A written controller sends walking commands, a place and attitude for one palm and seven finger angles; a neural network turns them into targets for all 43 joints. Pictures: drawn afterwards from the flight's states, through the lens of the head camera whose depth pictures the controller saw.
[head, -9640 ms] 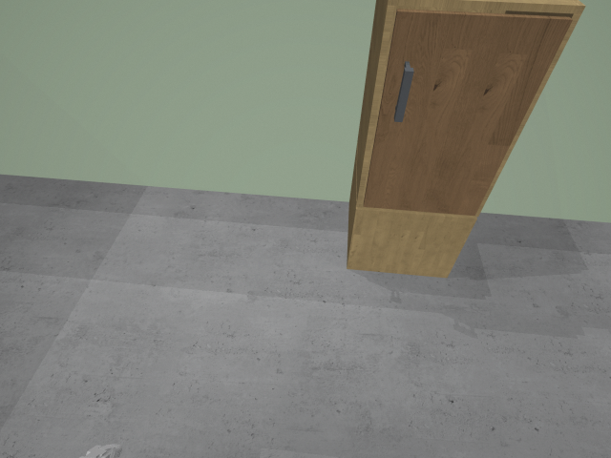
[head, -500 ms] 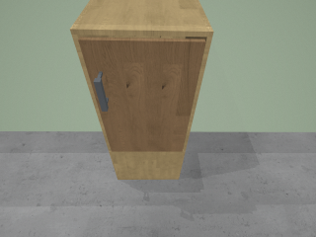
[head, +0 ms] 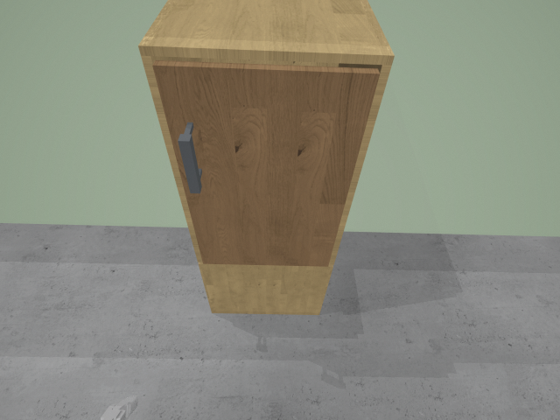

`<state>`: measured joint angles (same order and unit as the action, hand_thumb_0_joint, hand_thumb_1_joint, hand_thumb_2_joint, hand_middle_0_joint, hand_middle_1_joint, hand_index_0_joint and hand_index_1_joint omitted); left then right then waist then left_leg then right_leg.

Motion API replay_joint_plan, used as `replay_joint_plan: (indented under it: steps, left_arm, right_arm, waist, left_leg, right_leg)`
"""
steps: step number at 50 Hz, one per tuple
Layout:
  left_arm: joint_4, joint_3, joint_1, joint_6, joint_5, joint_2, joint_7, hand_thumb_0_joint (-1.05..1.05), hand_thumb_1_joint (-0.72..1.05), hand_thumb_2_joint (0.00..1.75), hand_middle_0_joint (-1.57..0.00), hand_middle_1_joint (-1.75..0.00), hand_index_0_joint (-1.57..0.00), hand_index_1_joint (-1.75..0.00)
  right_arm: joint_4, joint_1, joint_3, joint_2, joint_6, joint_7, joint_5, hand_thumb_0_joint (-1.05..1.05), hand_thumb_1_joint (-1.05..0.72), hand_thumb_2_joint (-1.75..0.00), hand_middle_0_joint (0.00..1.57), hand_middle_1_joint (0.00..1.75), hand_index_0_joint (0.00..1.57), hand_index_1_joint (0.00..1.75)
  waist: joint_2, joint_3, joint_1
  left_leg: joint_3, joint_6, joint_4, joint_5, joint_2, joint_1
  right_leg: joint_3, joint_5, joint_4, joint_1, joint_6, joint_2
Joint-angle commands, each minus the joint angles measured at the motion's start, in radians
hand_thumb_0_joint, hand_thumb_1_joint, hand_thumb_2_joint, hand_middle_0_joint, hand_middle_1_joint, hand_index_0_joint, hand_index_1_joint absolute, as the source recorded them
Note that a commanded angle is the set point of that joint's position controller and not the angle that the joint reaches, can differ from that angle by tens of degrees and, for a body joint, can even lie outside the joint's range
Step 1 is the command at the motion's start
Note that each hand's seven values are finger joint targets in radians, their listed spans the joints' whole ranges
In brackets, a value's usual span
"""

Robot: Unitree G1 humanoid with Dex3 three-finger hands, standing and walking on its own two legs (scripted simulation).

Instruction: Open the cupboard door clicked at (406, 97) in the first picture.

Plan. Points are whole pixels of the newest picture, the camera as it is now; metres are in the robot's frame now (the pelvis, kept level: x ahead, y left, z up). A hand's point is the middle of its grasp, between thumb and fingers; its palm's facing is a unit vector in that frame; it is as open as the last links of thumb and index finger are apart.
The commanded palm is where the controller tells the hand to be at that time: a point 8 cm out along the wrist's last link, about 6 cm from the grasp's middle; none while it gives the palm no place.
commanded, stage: raise the hand with hooked fingers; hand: left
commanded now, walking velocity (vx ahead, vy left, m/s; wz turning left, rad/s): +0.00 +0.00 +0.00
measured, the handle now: (192, 158) +0.55 +0.21 +0.04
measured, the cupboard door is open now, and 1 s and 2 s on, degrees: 0 0 0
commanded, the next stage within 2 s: move the hooked fingers beside the handle in 2.00 s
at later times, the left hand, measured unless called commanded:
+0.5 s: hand (135, 389) +0.16 +0.21 -0.02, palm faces +0.11 -0.99 -0.06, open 9.7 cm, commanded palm +0.14 +0.26 -0.02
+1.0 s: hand (111, 337) +0.21 +0.24 +0.02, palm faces +0.08 -1.00 -0.05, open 12.6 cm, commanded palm +0.19 +0.30 +0.02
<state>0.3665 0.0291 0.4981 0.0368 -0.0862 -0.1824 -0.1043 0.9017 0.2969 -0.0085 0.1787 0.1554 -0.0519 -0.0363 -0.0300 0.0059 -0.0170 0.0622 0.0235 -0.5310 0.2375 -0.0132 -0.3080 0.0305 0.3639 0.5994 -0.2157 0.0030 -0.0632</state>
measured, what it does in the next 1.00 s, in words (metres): stands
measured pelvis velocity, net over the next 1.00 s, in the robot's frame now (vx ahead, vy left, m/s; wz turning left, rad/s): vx -0.03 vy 0.00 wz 0.02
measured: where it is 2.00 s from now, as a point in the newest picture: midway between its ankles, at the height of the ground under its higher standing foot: outside the picture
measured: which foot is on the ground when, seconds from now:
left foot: down 0.00-1.00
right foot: down 0.00-1.00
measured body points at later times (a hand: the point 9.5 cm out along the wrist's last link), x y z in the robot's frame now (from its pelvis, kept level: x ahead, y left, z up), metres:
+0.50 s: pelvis -0.04 -0.04 -0.08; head +0.01 -0.02 +0.36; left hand +0.15 +0.26 -0.02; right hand +0.16 -0.27 -0.15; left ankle +0.03 +0.10 -0.73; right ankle -0.04 -0.13 -0.73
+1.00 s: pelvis -0.03 +0.00 -0.05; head +0.01 +0.02 +0.40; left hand +0.20 +0.30 +0.02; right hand +0.14 -0.25 -0.12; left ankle +0.03 +0.10 -0.73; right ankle -0.04 -0.13 -0.73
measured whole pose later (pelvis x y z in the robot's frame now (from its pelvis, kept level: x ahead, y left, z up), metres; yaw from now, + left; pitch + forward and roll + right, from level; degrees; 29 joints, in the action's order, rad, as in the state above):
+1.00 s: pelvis -0.03 +0.00 -0.05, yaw +1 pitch +10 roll -3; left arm 0.13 0.32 0.22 -0.32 -0.34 -0.32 0.34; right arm 0.59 0.26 -0.02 0.26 0.22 -0.08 -0.04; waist 0.02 -0.11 0.00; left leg -0.01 0.02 -0.97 0.38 0.04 -0.77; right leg 0.07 0.49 0.92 -0.61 0.01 0.00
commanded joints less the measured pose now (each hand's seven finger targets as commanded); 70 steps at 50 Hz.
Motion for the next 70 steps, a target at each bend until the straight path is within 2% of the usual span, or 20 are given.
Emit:
replay_joint_plan:
  steps: [1, 2, 3, 5, 6, 7, 8, 11, 13, 17, 18, 20, 25, 29, 33, 36, 42, 45, 55, 70]
  left_arm:
    - [-0.415, 0.113, -0.175, -0.199, -0.073, -0.085, 0.008, 0.00, 0.76, 0.84, -0.21, -0.39, -0.21, -0.39]
    - [-0.302, 0.162, -0.098, -0.271, -0.081, -0.079, 0.046, 0.00, 0.74, 0.83, -0.21, -0.40, -0.21, -0.40]
    - [-0.197, 0.196, 0.019, -0.341, -0.085, -0.076, 0.102, 0.00, 0.71, 0.82, -0.21, -0.42, -0.21, -0.42]
    - [-0.112, 0.220, 0.085, -0.513, -0.123, -0.038, 0.238, 0.00, 0.67, 0.80, -0.22, -0.45, -0.22, -0.45]
    - [-0.123, 0.204, 0.054, -0.592, -0.147, -0.031, 0.319, 0.00, 0.64, 0.79, -0.22, -0.47, -0.22, -0.47]
    - [-0.128, 0.239, 0.030, -0.656, -0.170, -0.078, 0.400, 0.00, 0.62, 0.78, -0.22, -0.48, -0.22, -0.48]
    - [-0.115, 0.301, 0.042, -0.660, -0.190, -0.139, 0.456, 0.00, 0.60, 0.77, -0.22, -0.50, -0.22, -0.50]
    - [-0.293, 0.357, -0.057, -0.552, -0.277, -0.211, 0.520, 0.00, 0.53, 0.74, -0.23, -0.54, -0.23, -0.54]
    - [-0.405, 0.393, -0.196, -0.512, -0.303, -0.261, 0.497, 0.00, 0.48, 0.72, -0.23, -0.57, -0.23, -0.57]
    - [-0.612, 0.358, -0.367, -0.586, -0.268, -0.273, 0.440, 0.00, 0.39, 0.68, -0.24, -0.63, -0.24, -0.63]
    - [-0.630, 0.346, -0.409, -0.602, -0.267, -0.281, 0.439, 0.00, 0.36, 0.67, -0.24, -0.64, -0.24, -0.64]
    - [-0.572, 0.312, -0.365, -0.599, -0.261, -0.258, 0.464, 0.00, 0.32, 0.65, -0.24, -0.68, -0.24, -0.68]
    - [-0.418, 0.379, -0.302, -0.461, -0.296, -0.323, 0.537, 0.00, 0.20, 0.60, -0.25, -0.75, -0.25, -0.75]
    - [-0.430, 0.445, -0.233, -0.393, -0.322, -0.328, 0.512, 0.00, 0.11, 0.56, -0.26, -0.81, -0.26, -0.81]
    - [-0.396, 0.435, -0.242, -0.418, -0.313, -0.294, 0.462, 0.00, 0.01, 0.52, -0.26, -0.87, -0.26, -0.87]
    - [-0.396, 0.399, -0.267, -0.450, -0.297, -0.277, 0.457, 0.00, -0.06, 0.49, -0.27, -0.92, -0.27, -0.92]
    - [-0.455, 0.397, -0.345, -0.459, -0.289, -0.320, 0.463, 0.00, -0.20, 0.43, -0.28, -1.00, -0.28, -1.00]
    - [-0.481, 0.391, -0.380, -0.447, -0.280, -0.330, 0.447, 0.00, -0.27, 0.40, -0.28, -1.05, -0.28, -1.05]
    - [-0.390, 0.401, -0.510, -0.354, -0.273, -0.362, 0.461, 0.00, -0.50, 0.30, -0.30, -1.20, -0.30, -1.20]
    - [-0.248, 0.466, -0.743, -0.308, -0.283, -0.466, 0.532, 0.00, -0.50, 0.30, -0.30, -1.20, -0.30, -1.20]
  right_arm:
    - [-0.252, -0.107, 0.074, 0.181, 0.145, -0.032, 0.003, 0.00, -0.90, -0.90, 0.20, 0.30, 0.20, 0.30]
    - [-0.272, -0.107, 0.077, 0.176, 0.140, -0.031, 0.021, 0.00, -0.90, -0.90, 0.20, 0.30, 0.20, 0.30]
    - [-0.301, -0.119, 0.087, 0.175, 0.138, -0.017, 0.021, 0.00, -0.90, -0.90, 0.20, 0.30, 0.20, 0.30]
    - [-0.338, -0.162, 0.106, 0.171, 0.129, 0.007, 0.040, 0.00, -0.90, -0.90, 0.20, 0.30, 0.20, 0.30]
    - [-0.365, -0.182, 0.111, 0.177, 0.132, 0.021, 0.039, 0.00, -0.90, -0.90, 0.20, 0.30, 0.20, 0.30]
    - [-0.393, -0.196, 0.117, 0.182, 0.139, 0.031, 0.032, 0.00, -0.90, -0.90, 0.20, 0.30, 0.20, 0.30]
    - [-0.434, -0.186, 0.122, 0.184, 0.138, 0.038, 0.021, 0.00, -0.90, -0.90, 0.20, 0.30, 0.20, 0.30]
    - [-0.548, -0.220, 0.111, 0.191, 0.128, 0.012, -0.005, 0.00, -0.90, -0.90, 0.20, 0.30, 0.20, 0.30]
    - [-0.549, -0.179, 0.100, 0.184, 0.122, -0.010, -0.003, 0.00, -0.90, -0.90, 0.20, 0.30, 0.20, 0.30]
    - [-0.498, -0.114, 0.084, 0.173, 0.134, -0.042, 0.014, 0.00, -0.90, -0.90, 0.20, 0.30, 0.20, 0.30]
    - [-0.480, -0.105, 0.079, 0.177, 0.139, -0.050, 0.017, 0.00, -0.90, -0.90, 0.20, 0.30, 0.20, 0.30]
    - [-0.448, -0.100, 0.075, 0.183, 0.150, -0.058, 0.015, 0.00, -0.90, -0.90, 0.20, 0.30, 0.20, 0.30]
    - [-0.438, -0.112, 0.062, 0.198, 0.153, -0.064, -0.002, 0.00, -0.90, -0.90, 0.20, 0.30, 0.20, 0.30]
    - [-0.455, -0.114, 0.064, 0.185, 0.141, -0.052, -0.001, 0.00, -0.90, -0.90, 0.20, 0.30, 0.20, 0.30]
    - [-0.450, -0.113, 0.067, 0.183, 0.134, -0.037, 0.007, 0.00, -0.90, -0.90, 0.20, 0.30, 0.20, 0.30]
    - [-0.452, -0.090, 0.067, 0.198, 0.135, -0.030, 0.006, 0.00, -0.90, -0.90, 0.20, 0.30, 0.20, 0.30]
    - [-0.461, -0.071, 0.062, 0.217, 0.136, -0.037, -0.001, 0.00, -0.90, -0.90, 0.20, 0.30, 0.20, 0.30]
    - [-0.465, -0.073, 0.054, 0.218, 0.132, -0.039, -0.003, 0.00, -0.90, -0.90, 0.20, 0.30, 0.20, 0.30]
    - [-0.475, -0.079, 0.036, 0.224, 0.101, -0.045, -0.010, 0.00, -0.90, -0.90, 0.20, 0.30, 0.20, 0.30]
    - [-0.464, -0.082, 0.024, 0.232, 0.080, -0.064, -0.015, 0.00, -0.90, -0.90, 0.20, 0.30, 0.20, 0.30]
  waist:
    - [0.024, -0.004, 0.072]
    - [-0.086, -0.006, 0.055]
    - [-0.077, -0.032, 0.009]
    - [-0.230, -0.115, -0.036]
    - [-0.179, -0.147, -0.042]
    - [-0.111, -0.182, -0.044]
    - [-0.001, -0.206, -0.067]
    - [0.030, -0.313, -0.063]
    - [0.012, -0.304, -0.019]
    - [0.111, -0.297, 0.045]
    - [0.085, -0.294, 0.063]
    - [0.123, -0.292, 0.070]
    - [0.107, -0.309, 0.021]
    - [0.076, -0.388, -0.022]
    - [0.031, -0.305, -0.010]
    - [0.046, -0.302, 0.010]
    - [0.106, -0.337, 0.013]
    - [0.157, -0.331, 0.015]
    - [0.162, -0.277, 0.020]
    - [0.134, -0.290, 0.018]
  left_leg:
    - [-0.124, -0.021, 0.007, 0.057, 0.031, -0.036]
    - [-0.115, -0.018, -0.063, 0.059, 0.019, -0.115]
    - [-0.096, -0.021, -0.137, -0.004, 0.008, -0.160]
    - [-0.073, -0.033, -0.279, -0.022, 0.015, -0.310]
    - [-0.063, -0.035, -0.337, 0.005, 0.008, -0.372]
    - [-0.056, -0.036, -0.389, 0.027, 0.003, -0.411]
    - [-0.045, -0.032, -0.412, 0.037, -0.002, -0.423]
    - [-0.019, -0.011, -0.446, 0.130, -0.016, -0.446]
    - [-0.041, -0.004, -0.491, 0.150, -0.001, -0.475]
    - [-0.066, 0.010, -0.529, 0.105, 0.033, -0.429]
    - [-0.078, 0.012, -0.543, 0.100, 0.038, -0.439]
    - [-0.088, 0.013, -0.538, 0.077, 0.043, -0.420]
    - [-0.093, 0.012, -0.483, 0.056, 0.035, -0.419]
    - [-0.094, 0.010, -0.422, -0.043, 0.030, -0.339]
    - [-0.097, 0.006, -0.380, -0.028, 0.028, -0.324]
    - [-0.096, 0.007, -0.355, 0.008, 0.028, -0.296]
    - [-0.105, 0.006, -0.304, 0.013, 0.033, -0.205]
    - [-0.119, 0.000, -0.270, 0.028, 0.036, -0.163]
    - [-0.130, -0.008, -0.198, 0.038, 0.037, -0.104]
    - [-0.111, 0.000, -0.162, -0.002, 0.025, -0.044]
  right_leg:
    - [0.085, -0.014, -0.036, -0.296, -0.020, 0.065]
    - [0.097, 0.002, -0.010, -0.347, -0.019, 0.075]
    - [0.093, -0.027, 0.038, -0.368, -0.026, 0.079]
    - [0.089, -0.043, 0.204, -0.470, -0.026, 0.091]
    - [0.068, -0.033, 0.259, -0.508, -0.028, 0.084]
    - [0.035, -0.017, 0.289, -0.527, -0.033, 0.075]
    - [0.002, 0.001, 0.302, -0.516, -0.042, 0.068]
    - [-0.098, 0.178, 0.225, -0.463, -0.017, 0.049]
    - [-0.148, 0.227, 0.201, -0.493, 0.002, 0.047]
    - [-0.142, 0.151, 0.222, -0.557, -0.003, 0.063]
    - [-0.136, 0.132, 0.238, -0.569, -0.002, 0.071]
    - [-0.112, 0.070, 0.256, -0.583, -0.007, 0.078]
    - [-0.116, 0.059, 0.207, -0.486, 0.001, 0.066]
    - [-0.069, -0.099, 0.216, -0.393, 0.008, 0.067]
    - [-0.012, -0.071, 0.222, -0.448, -0.002, 0.090]
    - [0.012, -0.018, 0.220, -0.481, -0.005, 0.095]
    - [0.031, -0.012, 0.207, -0.466, -0.017, 0.100]
    - [0.044, -0.009, 0.203, -0.463, -0.023, 0.103]
    - [0.054, -0.035, 0.141, -0.411, -0.026, 0.108]
    - [0.034, -0.072, 0.066, -0.332, -0.026, 0.108]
